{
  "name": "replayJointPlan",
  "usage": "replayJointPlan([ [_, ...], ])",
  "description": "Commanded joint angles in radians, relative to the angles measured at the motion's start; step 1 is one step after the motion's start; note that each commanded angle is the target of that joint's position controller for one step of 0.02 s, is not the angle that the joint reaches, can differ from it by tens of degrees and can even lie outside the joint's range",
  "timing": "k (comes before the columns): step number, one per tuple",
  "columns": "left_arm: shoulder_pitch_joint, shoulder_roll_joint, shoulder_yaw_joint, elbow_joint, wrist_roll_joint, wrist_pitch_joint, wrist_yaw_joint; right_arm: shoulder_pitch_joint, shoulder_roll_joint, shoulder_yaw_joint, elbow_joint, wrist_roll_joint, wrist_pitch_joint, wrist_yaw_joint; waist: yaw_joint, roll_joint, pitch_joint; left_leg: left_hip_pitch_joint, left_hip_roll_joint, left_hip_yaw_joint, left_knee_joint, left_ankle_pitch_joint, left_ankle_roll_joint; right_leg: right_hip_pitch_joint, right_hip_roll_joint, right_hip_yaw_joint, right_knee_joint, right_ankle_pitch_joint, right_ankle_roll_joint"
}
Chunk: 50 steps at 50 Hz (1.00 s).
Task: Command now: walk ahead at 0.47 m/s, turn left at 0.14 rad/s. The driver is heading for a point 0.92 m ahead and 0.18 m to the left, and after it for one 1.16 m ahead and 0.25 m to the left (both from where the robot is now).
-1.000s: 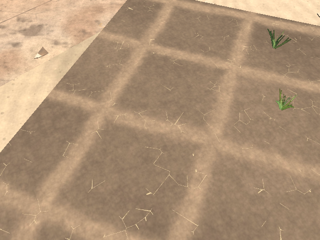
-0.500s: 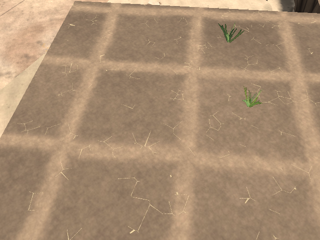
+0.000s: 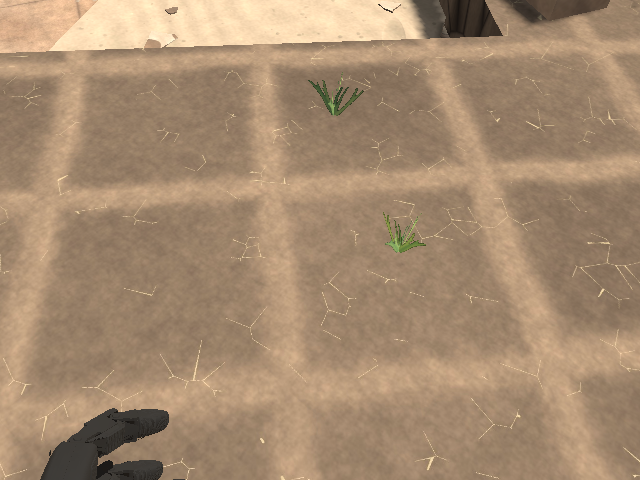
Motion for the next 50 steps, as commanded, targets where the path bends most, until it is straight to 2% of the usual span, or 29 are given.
replayJointPlan([
  [1,0.198,0.178,0.075,-0.019,0.009,-0.024,0.018,-0.053,-0.188,-0.041,-0.055,0.003,-0.006,-0.009,0.214,0.133,-0.133,-0.176,0.14,-0.09,0.255,0.734,0.119,0.461,-0.005,0.008,-0.056,0.039,-0.077],
  [2,0.404,0.263,0.095,0.009,0.028,-0.015,0.036,-0.073,-0.107,-0.012,-0.099,-0.034,-0.015,-0.008,0.292,-0.022,-0.32,-0.413,0.067,-0.05,0.592,0.388,0.077,0.793,-0.249,0.257,-0.002,0.063,-0.146],
  [3,0.419,0.288,0.094,0.029,0.035,-0.007,0.03,0.044,-0.029,0.008,-0.11,-0.006,-0.031,-0.009,0.225,-0.294,-0.436,-0.707,-0.058,-0.069,0.864,-0.201,0.036,0.968,-0.439,0.646,-0.117,-0.161,-0.271],
  [4,0.391,0.187,0.071,0.03,0.028,-0.004,0.033,-0.036,-0.144,-0.023,-0.096,0.022,-0.037,-0.009,0.256,-0.177,-0.309,-0.795,-0.006,-0.13,0.962,-0.162,0.033,0.853,-0.397,0.609,-0.174,-0.269,-0.238],
  [5,0.332,0.146,0.057,0.035,0.02,-0.003,0.038,-0.114,-0.167,-0.034,-0.117,0.029,-0.037,-0.006,0.239,-0.145,-0.172,-0.828,0.03,-0.104,0.962,-0.069,0.038,0.728,-0.359,0.456,-0.197,-0.226,-0.203],
  [6,0.273,0.121,0.048,0.037,0.022,-0.005,0.037,-0.144,-0.148,-0.032,-0.115,0.017,-0.034,-0.008,0.207,-0.081,-0.108,-0.792,0.062,-0.089,0.932,0.007,0.032,0.608,-0.312,0.363,-0.23,-0.146,-0.184],
  [7,0.229,0.099,0.043,0.041,0.028,-0.009,0.034,-0.158,-0.131,-0.034,-0.117,0.004,-0.026,-0.007,0.178,-0.082,-0.054,-0.766,0.082,-0.086,0.898,0.059,0.025,0.515,-0.277,0.288,-0.266,-0.087,-0.179],
  [8,0.201,0.09,0.042,0.048,0.037,-0.016,0.034,-0.138,-0.107,-0.032,-0.11,0.004,-0.014,-0.003,0.148,-0.102,-0.035,-0.714,0.099,-0.089,0.886,0.097,0.021,0.447,-0.256,0.224,-0.302,-0.044,-0.172],
  [10,0.176,0.089,0.048,0.068,0.035,-0.033,0.034,-0.13,-0.065,-0.026,-0.109,0.007,0.006,-0.001,0.118,-0.086,-0.005,-0.694,0.104,-0.082,0.872,0.125,0.009,0.374,-0.252,0.137,-0.345,0.066,-0.178],
  [12,0.17,0.106,0.056,0.088,0.036,-0.043,0.038,-0.167,-0.06,-0.026,-0.131,0.0,0.015,-0.002,0.11,-0.059,0.027,-0.731,0.105,-0.092,0.82,0.18,-0.005,0.349,-0.256,0.065,-0.367,0.152,-0.181],
  [15,0.17,0.132,0.062,0.108,0.034,-0.042,0.046,-0.248,-0.049,-0.018,-0.163,-0.005,0.007,0.014,0.126,-0.043,0.051,-0.717,0.099,-0.066,0.62,0.355,-0.001,0.348,-0.225,-0.048,-0.379,0.182,-0.16],
  [17,0.194,0.157,0.068,0.121,0.028,-0.038,0.053,-0.333,-0.038,-0.009,-0.19,-0.007,0.001,0.031,0.159,-0.024,0.069,-0.684,0.086,-0.018,0.491,0.434,0.014,0.359,-0.227,-0.096,-0.384,0.183,-0.148],
  [20,0.246,0.194,0.08,0.149,0.011,-0.022,0.057,-0.418,-0.047,-0.008,-0.238,-0.004,0.003,0.051,0.185,-0.009,0.089,-0.707,0.078,0.008,0.386,0.418,0.047,0.47,-0.267,-0.126,-0.361,0.206,-0.13],
  [22,0.26,0.216,0.087,0.159,0.002,-0.005,0.059,-0.444,-0.067,-0.016,-0.266,-0.005,0.006,0.062,0.18,-0.014,0.083,-0.701,0.053,0.042,0.348,0.349,0.077,0.545,-0.285,-0.151,-0.301,0.325,-0.111],
  [24,0.258,0.25,0.096,0.158,-0.004,0.013,0.064,-0.393,-0.106,-0.037,-0.274,-0.008,0.014,0.064,0.135,-0.05,0.016,-0.58,-0.018,0.104,0.345,0.242,0.117,0.588,-0.279,-0.182,-0.148,0.644,-0.087],
  [25,0.25,0.257,0.097,0.155,-0.007,0.023,0.067,-0.284,-0.141,-0.059,-0.253,-0.006,0.019,0.061,0.071,-0.054,-0.049,-0.436,-0.066,0.131,0.328,0.216,0.144,0.57,-0.261,-0.201,0.017,0.752,-0.071],
  [26,0.25,0.236,0.086,0.151,-0.006,0.026,0.071,-0.118,-0.197,-0.092,-0.212,-0.002,0.026,0.047,-0.017,-0.03,-0.136,-0.179,-0.106,0.121,0.285,0.257,0.182,0.452,-0.221,-0.224,0.25,0.704,-0.036],
  [27,0.3,0.151,0.058,0.121,0.027,0.019,0.071,-0.019,-0.296,-0.121,-0.192,0.002,0.036,0.024,-0.014,0.161,-0.224,0.133,0.078,-0.204,0.254,0.231,0.268,0.135,-0.136,-0.23,0.607,0.198,0.019],
  [28,0.336,0.078,0.025,0.076,0.033,-0.013,0.059,-0.082,-0.339,-0.114,-0.235,0.001,0.02,0.03,0.077,0.309,-0.368,0.335,0.284,-0.789,0.06,0.032,0.451,-0.175,0.065,-0.024,0.903,-0.495,0.058],
  [29,0.229,0.183,0.047,0.062,0.001,-0.042,0.044,-0.082,-0.245,-0.087,-0.249,-0.005,0.005,0.041,0.009,0.159,-0.363,0.325,0.284,-0.78,-0.014,-0.029,0.4,-0.275,0.009,0.124,0.937,-0.449,0.036],
  [30,0.17,0.186,0.045,0.041,-0.021,-0.056,0.038,-0.107,-0.209,-0.075,-0.24,-0.013,-0.006,0.041,0.024,0.121,-0.224,0.204,0.253,-0.639,-0.017,0.015,0.358,-0.307,-0.028,0.106,0.886,-0.37,0.014],
  [31,0.16,0.167,0.039,0.043,-0.003,-0.063,0.047,-0.17,-0.19,-0.069,-0.241,-0.012,-0.012,0.041,0.075,0.021,-0.131,0.047,0.209,-0.525,-0.014,0.131,0.325,-0.271,-0.073,0.101,0.787,-0.295,0.01],
  [32,0.166,0.175,0.046,0.053,0.02,-0.058,0.054,-0.224,-0.157,-0.059,-0.252,-0.019,-0.015,0.037,0.11,0.026,-0.098,-0.061,0.175,-0.442,-0.02,0.248,0.307,-0.205,-0.104,0.104,0.703,-0.25,0.014],
  [33,0.186,0.179,0.05,0.058,0.026,-0.046,0.053,-0.254,-0.148,-0.054,-0.267,-0.029,-0.016,0.032,0.138,0.052,-0.085,-0.134,0.152,-0.407,-0.039,0.317,0.305,-0.147,-0.116,0.108,0.676,-0.22,0.02],
  [36,0.233,0.14,0.039,0.097,0.033,-0.012,0.051,-0.253,-0.131,-0.044,-0.241,-0.03,-0.03,0.021,0.152,0.054,-0.078,-0.216,0.139,-0.271,-0.082,0.5,0.308,-0.104,-0.129,0.065,0.58,-0.136,0.062],
  [39,0.14,0.114,0.026,0.078,0.027,-0.002,0.051,-0.215,-0.143,-0.042,-0.203,-0.03,-0.035,0.01,0.115,0.068,-0.029,-0.217,0.113,-0.166,-0.114,0.513,0.272,-0.153,-0.138,0.054,0.414,0.047,0.081],
  [43,0.041,0.099,0.015,0.063,0.011,-0.012,0.035,-0.188,-0.159,-0.04,-0.163,-0.032,-0.04,0.007,0.061,0.075,0.017,-0.182,0.11,-0.086,-0.149,0.394,0.224,-0.132,-0.109,0.032,0.191,0.266,0.061],
  [47,-0.03,0.102,0.012,0.03,0.001,-0.016,0.011,-0.149,-0.167,-0.045,-0.112,-0.031,-0.035,0.01,0.03,0.061,0.065,-0.036,0.17,-0.057,-0.138,0.417,0.219,-0.203,-0.083,0.038,0.095,0.225,0.024],
  [50,-0.046,0.101,0.011,0.004,0.004,-0.021,-0.012,-0.14,-0.176,-0.052,-0.089,-0.025,-0.017,0.002,0.036,0.063,0.064,0.083,0.208,-0.033,-0.067,0.582,0.201,-0.24,-0.053,0.023,0.059,0.095,-0.017],
])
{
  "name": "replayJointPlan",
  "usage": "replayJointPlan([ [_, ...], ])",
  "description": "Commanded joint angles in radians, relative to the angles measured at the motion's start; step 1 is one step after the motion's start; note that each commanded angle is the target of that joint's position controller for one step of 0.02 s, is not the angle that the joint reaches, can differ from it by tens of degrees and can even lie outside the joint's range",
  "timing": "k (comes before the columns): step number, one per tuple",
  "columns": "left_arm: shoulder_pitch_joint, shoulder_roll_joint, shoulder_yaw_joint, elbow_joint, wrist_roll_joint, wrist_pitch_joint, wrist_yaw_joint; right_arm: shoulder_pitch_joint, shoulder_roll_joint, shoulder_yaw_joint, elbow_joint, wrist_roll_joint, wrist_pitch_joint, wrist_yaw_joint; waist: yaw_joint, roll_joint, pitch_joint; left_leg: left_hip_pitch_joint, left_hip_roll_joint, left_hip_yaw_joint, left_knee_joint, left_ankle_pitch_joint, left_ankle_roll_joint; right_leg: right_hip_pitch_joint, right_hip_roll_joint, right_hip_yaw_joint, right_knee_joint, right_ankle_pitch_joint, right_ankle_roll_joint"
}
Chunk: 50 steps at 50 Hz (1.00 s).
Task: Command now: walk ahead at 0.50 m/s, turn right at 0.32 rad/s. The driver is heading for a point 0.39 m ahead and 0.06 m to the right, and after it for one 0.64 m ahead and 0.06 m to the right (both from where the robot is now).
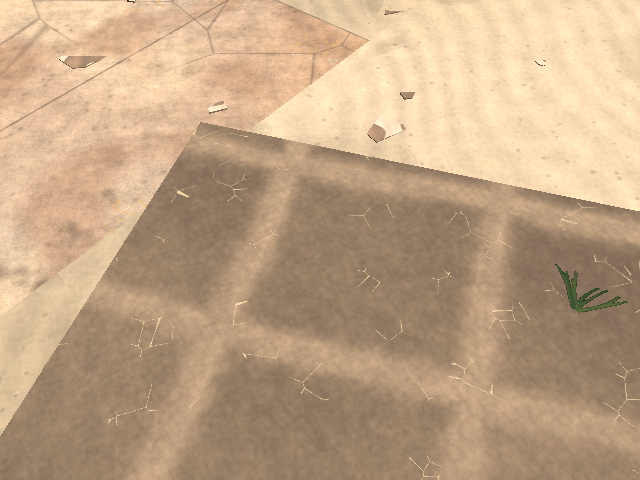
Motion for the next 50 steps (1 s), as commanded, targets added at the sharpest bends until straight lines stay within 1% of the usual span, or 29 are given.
replayJointPlan([
  [1,-0.134,0.089,0.02,-0.12,0.001,-0.024,-0.021,0.038,-0.171,-0.051,-0.016,0.006,0.01,-0.014,-0.021,0.102,0.042,0.078,0.336,-0.052,0.045,0.643,0.101,-0.073,0.026,-0.02,-0.032,-0.123,-0.048],
  [3,-0.009,0.136,0.046,-0.1,0.007,-0.018,-0.018,0.009,-0.194,-0.056,-0.027,0.005,0.025,-0.026,0.052,0.136,-0.063,0.08,0.31,-0.008,0.232,1.016,0.069,0.125,0.101,-0.087,-0.026,-0.199,-0.088],
  [4,0.131,0.181,0.071,-0.069,0.007,-0.015,-0.01,-0.008,-0.188,-0.051,-0.035,0.006,0.032,-0.035,0.133,0.114,-0.144,0.003,0.27,0.037,0.429,1.062,0.035,0.336,0.131,-0.09,-0.065,-0.144,-0.122],
  [5,0.291,0.259,0.094,-0.05,0.007,-0.007,0.004,0.009,-0.153,-0.033,-0.06,-0.014,0.025,-0.043,0.188,0.004,-0.263,-0.235,0.227,0.067,0.741,0.75,-0.009,0.647,-0.038,0.158,-0.056,-0.084,-0.196],
  [6,0.306,0.309,0.102,-0.049,-0.004,-0.012,0.002,0.132,-0.034,0.004,-0.085,-0.029,-0.003,-0.02,0.092,-0.237,-0.365,-0.672,0.002,-0.008,1.065,-0.198,-0.078,0.988,-0.256,0.698,-0.143,-0.273,-0.387],
  [7,0.332,0.207,0.079,-0.05,-0.01,-0.008,0.006,0.044,-0.118,-0.006,-0.08,0.0,-0.035,-0.003,0.17,-0.124,-0.381,-0.795,0.038,-0.151,1.146,-0.237,-0.065,1.035,-0.248,0.765,-0.238,-0.407,-0.361],
  [8,0.281,0.184,0.072,-0.06,-0.002,-0.005,0.014,-0.057,-0.152,-0.014,-0.119,0.034,-0.056,0.009,0.178,-0.078,-0.239,-0.861,0.087,-0.145,1.126,-0.148,-0.052,0.93,-0.223,0.626,-0.264,-0.378,-0.321],
  [9,0.221,0.18,0.069,-0.076,0.003,-0.002,0.018,-0.104,-0.143,-0.009,-0.132,0.024,-0.069,0.006,0.15,0.029,-0.156,-0.842,0.128,-0.129,1.052,-0.077,-0.047,0.789,-0.188,0.534,-0.276,-0.289,-0.298],
  [10,0.171,0.164,0.063,-0.089,0.006,0.001,0.021,-0.124,-0.145,-0.015,-0.137,-0.001,-0.072,0.001,0.115,0.068,-0.091,-0.8,0.152,-0.12,0.967,-0.038,-0.059,0.664,-0.157,0.468,-0.296,-0.176,-0.289],
  [11,0.145,0.152,0.057,-0.103,0.017,0.001,0.025,-0.108,-0.144,-0.019,-0.142,-0.009,-0.065,0.0,0.08,0.04,-0.077,-0.737,0.168,-0.123,0.931,-0.016,-0.07,0.582,-0.132,0.429,-0.319,-0.091,-0.291],
  [13,0.12,0.151,0.057,-0.11,0.012,0.004,0.032,-0.067,-0.125,-0.017,-0.138,-0.015,-0.046,-0.002,0.046,0.008,-0.059,-0.697,0.178,-0.106,0.847,-0.013,-0.103,0.493,-0.106,0.374,-0.347,-0.004,-0.301],
  [15,0.125,0.174,0.064,-0.103,0.008,0.004,0.044,-0.093,-0.099,-0.007,-0.146,-0.018,-0.032,-0.008,0.045,0.006,-0.031,-0.678,0.171,-0.074,0.732,0.039,-0.137,0.402,-0.077,0.306,-0.362,0.051,-0.293],
  [18,0.153,0.197,0.073,-0.086,-0.002,0.014,0.058,-0.206,-0.063,0.009,-0.169,-0.017,-0.033,-0.007,0.087,-0.013,-0.016,-0.592,0.131,-0.057,0.488,0.277,-0.157,0.322,-0.005,0.23,-0.349,-0.007,-0.234],
  [20,0.197,0.189,0.069,-0.067,-0.002,0.02,0.062,-0.262,-0.059,0.012,-0.173,-0.006,-0.041,0.002,0.123,-0.028,-0.029,-0.535,0.105,-0.049,0.376,0.41,-0.156,0.334,-0.008,0.228,-0.337,-0.063,-0.209],
  [25,0.249,0.183,0.064,-0.024,0.005,0.024,0.058,-0.294,-0.1,-0.005,-0.181,0.007,-0.055,0.021,0.136,-0.06,-0.015,-0.571,0.122,-0.065,0.277,0.347,-0.076,0.54,-0.117,0.298,-0.254,-0.068,-0.179],
  [27,0.229,0.188,0.065,-0.021,0.008,0.029,0.056,-0.227,-0.122,-0.018,-0.168,0.008,-0.056,0.019,0.09,-0.067,-0.027,-0.493,0.098,-0.028,0.241,0.266,-0.023,0.59,-0.116,0.27,-0.169,0.141,-0.156],
  [28,0.225,0.17,0.058,-0.023,0.013,0.031,0.056,-0.119,-0.152,-0.035,-0.139,0.004,-0.057,0.016,0.039,-0.044,-0.099,-0.345,0.091,-0.024,0.233,0.287,0.015,0.586,-0.068,0.218,-0.027,0.284,-0.134],
  [29,0.243,0.136,0.04,-0.042,0.032,0.03,0.059,0.03,-0.204,-0.049,-0.12,-0.005,-0.058,0.017,-0.011,0.047,-0.248,-0.078,0.225,-0.2,0.272,0.358,0.096,0.457,-0.011,0.163,0.231,0.152,-0.101],
  [30,0.354,0.082,0.024,-0.049,0.019,0.015,0.056,0.119,-0.279,-0.075,-0.089,-0.002,-0.044,0.024,0.009,0.316,-0.35,0.237,0.408,-0.632,0.181,0.136,0.262,0.093,0.143,0.059,0.589,-0.317,-0.01],
  [31,0.312,0.128,0.025,-0.056,0.02,0.001,0.051,0.133,-0.203,-0.055,-0.086,0.028,-0.04,0.034,-0.007,0.297,-0.312,0.261,0.423,-0.824,0.061,-0.09,0.252,-0.07,0.126,0.122,0.665,-0.604,-0.012],
  [32,0.195,0.178,0.039,-0.079,0.001,-0.009,0.045,0.07,-0.153,-0.04,-0.097,0.028,-0.035,0.03,-0.019,0.19,-0.163,0.147,0.404,-0.717,0.049,-0.137,0.209,-0.14,0.072,0.13,0.694,-0.53,-0.02],
  [33,0.118,0.168,0.035,-0.093,0.003,-0.017,0.044,0.012,-0.143,-0.034,-0.116,0.009,-0.028,0.026,-0.012,0.099,-0.075,0.017,0.369,-0.597,0.044,0.042,0.188,-0.125,0.046,0.1,0.668,-0.475,-0.018],
  [34,0.09,0.157,0.037,-0.102,0.019,-0.022,0.045,-0.027,-0.132,-0.029,-0.121,0.001,-0.023,0.024,0.012,0.062,-0.023,-0.078,0.341,-0.504,0.047,0.284,0.184,-0.105,0.022,0.084,0.612,-0.441,-0.007],
  [35,0.104,0.15,0.04,-0.098,0.033,-0.02,0.046,-0.046,-0.114,-0.021,-0.126,-0.006,-0.025,0.021,0.04,0.074,-0.038,-0.126,0.311,-0.423,0.054,0.509,0.171,-0.041,-0.002,0.08,0.56,-0.422,0.005],
  [37,0.153,0.11,0.032,-0.077,0.039,-0.006,0.05,-0.059,-0.094,-0.012,-0.109,-0.008,-0.027,0.019,0.073,0.116,-0.078,-0.176,0.273,-0.306,0.067,0.804,0.166,0.044,-0.003,0.056,0.467,-0.414,0.041],
  [39,0.15,0.085,0.023,-0.07,0.037,0.008,0.058,-0.055,-0.12,-0.018,-0.087,-0.005,-0.022,0.01,0.076,0.13,-0.1,-0.206,0.259,-0.235,0.069,0.935,0.172,0.081,0.012,0.033,0.365,-0.365,0.07],
  [41,0.116,0.072,0.017,-0.067,0.036,0.016,0.062,-0.051,-0.142,-0.024,-0.067,0.002,-0.007,-0.001,0.066,0.132,-0.115,-0.229,0.235,-0.18,0.072,0.933,0.151,0.131,0.022,0.023,0.25,-0.253,0.076],
  [46,-0.007,0.076,0.022,-0.082,0.029,0.019,0.054,-0.007,-0.131,-0.016,-0.016,0.006,0.02,-0.016,0.015,0.134,-0.101,-0.2,0.233,-0.177,0.088,0.782,0.109,0.194,0.046,0.036,0.05,-0.076,0.059],
  [50,-0.006,0.092,0.032,-0.08,0.038,0.004,0.047,-0.033,-0.118,-0.011,0.005,0.011,0.035,-0.019,0.043,0.127,-0.078,-0.159,0.248,-0.234,0.185,0.693,0.098,0.258,0.056,0.035,-0.111,-0.098,0.007],
])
